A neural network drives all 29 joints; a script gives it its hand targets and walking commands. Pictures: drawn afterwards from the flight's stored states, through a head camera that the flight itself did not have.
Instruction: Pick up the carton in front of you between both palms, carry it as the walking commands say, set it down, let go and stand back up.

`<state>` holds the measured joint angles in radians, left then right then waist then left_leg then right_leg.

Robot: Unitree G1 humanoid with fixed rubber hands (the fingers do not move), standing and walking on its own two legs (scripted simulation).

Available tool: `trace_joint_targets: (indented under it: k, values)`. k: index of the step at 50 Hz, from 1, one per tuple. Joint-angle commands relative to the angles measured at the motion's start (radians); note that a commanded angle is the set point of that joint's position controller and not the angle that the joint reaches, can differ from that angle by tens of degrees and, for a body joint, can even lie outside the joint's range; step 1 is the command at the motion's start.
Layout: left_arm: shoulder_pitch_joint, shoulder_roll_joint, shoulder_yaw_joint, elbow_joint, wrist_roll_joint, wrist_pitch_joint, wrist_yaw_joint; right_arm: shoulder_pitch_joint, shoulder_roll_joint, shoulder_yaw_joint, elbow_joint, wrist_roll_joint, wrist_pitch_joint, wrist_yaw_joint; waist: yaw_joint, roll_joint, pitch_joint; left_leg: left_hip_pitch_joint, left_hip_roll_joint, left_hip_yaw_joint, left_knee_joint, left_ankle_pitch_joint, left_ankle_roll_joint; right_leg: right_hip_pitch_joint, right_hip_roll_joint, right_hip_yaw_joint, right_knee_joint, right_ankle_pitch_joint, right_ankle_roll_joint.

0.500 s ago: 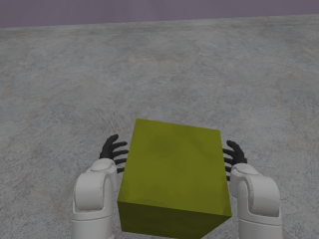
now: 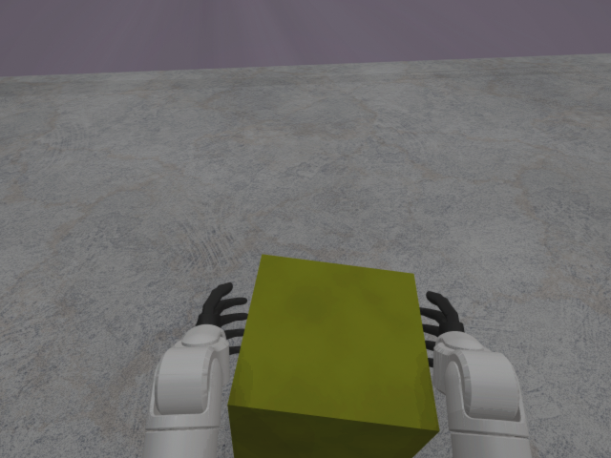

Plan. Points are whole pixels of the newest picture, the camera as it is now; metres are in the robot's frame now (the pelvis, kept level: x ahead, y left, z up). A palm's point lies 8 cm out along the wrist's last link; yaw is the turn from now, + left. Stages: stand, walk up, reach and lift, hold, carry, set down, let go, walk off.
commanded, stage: carry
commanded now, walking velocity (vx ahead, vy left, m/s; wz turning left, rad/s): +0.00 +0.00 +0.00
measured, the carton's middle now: (322, 375) +0.28 +0.01 -0.03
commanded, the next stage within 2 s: none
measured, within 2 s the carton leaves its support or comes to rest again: neither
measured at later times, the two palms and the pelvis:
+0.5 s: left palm (210, 367) +0.25 +0.15 +0.04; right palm (451, 375) +0.25 -0.15 +0.04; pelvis -0.04 +0.00 +0.00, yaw +0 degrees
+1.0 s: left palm (209, 349) +0.27 +0.15 +0.05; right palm (444, 355) +0.27 -0.14 +0.05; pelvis -0.01 +0.01 +0.01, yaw +0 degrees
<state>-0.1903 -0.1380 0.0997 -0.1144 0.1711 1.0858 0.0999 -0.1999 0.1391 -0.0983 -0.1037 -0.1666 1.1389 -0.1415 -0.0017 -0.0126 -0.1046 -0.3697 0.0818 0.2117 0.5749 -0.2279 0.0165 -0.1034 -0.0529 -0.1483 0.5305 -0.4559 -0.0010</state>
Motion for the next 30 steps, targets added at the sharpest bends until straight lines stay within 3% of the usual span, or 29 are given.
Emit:
trace_joint_targets:
  k: [1, 11, 20, 25, 30]
  values:
    - [-0.455, -1.021, -0.683, -0.018, -0.412, -0.045, -0.317, -0.522, 0.993, 0.688, -0.072, 0.42, -0.096, 0.351, 0.004, 0.003, -0.219, 0.22, 0.094, -0.1, -0.03, 0.38, 0.021, -0.068, -0.107, 0.058, -0.076, 0.474, -0.012]
    - [-0.398, -0.933, -0.57, 0.108, -0.28, -0.211, -0.31, -0.452, 0.905, 0.575, 0.056, 0.289, -0.265, 0.349, 0.0, 0.008, -0.185, 0.205, 0.1, -0.11, -0.076, 0.275, 0.011, -0.116, -0.103, 0.08, -0.113, 0.327, -0.017]
    - [-0.501, -0.921, -0.408, 0.313, -0.148, -0.407, -0.315, -0.531, 0.891, 0.41, 0.268, 0.151, -0.462, 0.355, 0.002, 0.016, -0.181, 0.2, 0.101, -0.123, -0.107, 0.198, 0.008, -0.157, -0.097, 0.098, -0.129, 0.223, -0.03]
    - [-0.525, -0.961, -0.405, 0.351, -0.138, -0.456, -0.323, -0.554, 0.932, 0.407, 0.313, 0.14, -0.513, 0.366, 0.002, 0.019, -0.214, 0.209, 0.104, -0.123, -0.103, 0.226, 0.011, -0.151, -0.095, 0.098, -0.111, 0.241, -0.037]
    - [-0.477, -0.971, -0.47, 0.293, -0.179, -0.419, -0.321, -0.509, 0.946, 0.471, 0.249, 0.179, -0.476, 0.362, 0.003, 0.018, -0.245, 0.211, 0.109, -0.118, -0.088, 0.289, 0.012, -0.137, -0.095, 0.093, -0.084, 0.301, -0.034]
